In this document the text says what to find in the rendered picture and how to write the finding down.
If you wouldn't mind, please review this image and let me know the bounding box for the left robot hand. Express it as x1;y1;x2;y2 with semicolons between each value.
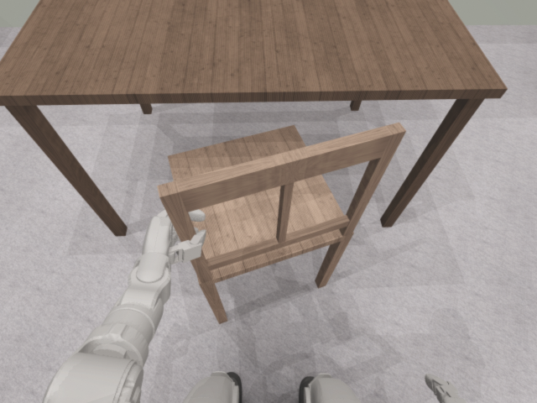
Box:
142;208;206;264

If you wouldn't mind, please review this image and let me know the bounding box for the left robot forearm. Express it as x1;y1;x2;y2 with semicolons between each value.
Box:
42;253;171;403

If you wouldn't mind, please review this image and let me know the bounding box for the right robot hand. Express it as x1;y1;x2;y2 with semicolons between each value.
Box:
425;374;467;403

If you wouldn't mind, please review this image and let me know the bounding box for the chair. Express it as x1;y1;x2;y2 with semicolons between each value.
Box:
157;123;406;324

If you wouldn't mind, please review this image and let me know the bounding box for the robot left upper arm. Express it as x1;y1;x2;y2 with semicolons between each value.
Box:
47;353;143;403

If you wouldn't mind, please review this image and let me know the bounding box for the robot right shin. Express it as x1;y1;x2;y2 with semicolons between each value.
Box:
310;374;331;384

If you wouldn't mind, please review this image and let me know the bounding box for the table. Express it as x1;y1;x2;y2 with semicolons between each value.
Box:
0;0;508;236

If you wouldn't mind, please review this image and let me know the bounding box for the right robot thigh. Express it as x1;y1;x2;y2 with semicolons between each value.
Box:
304;378;361;403

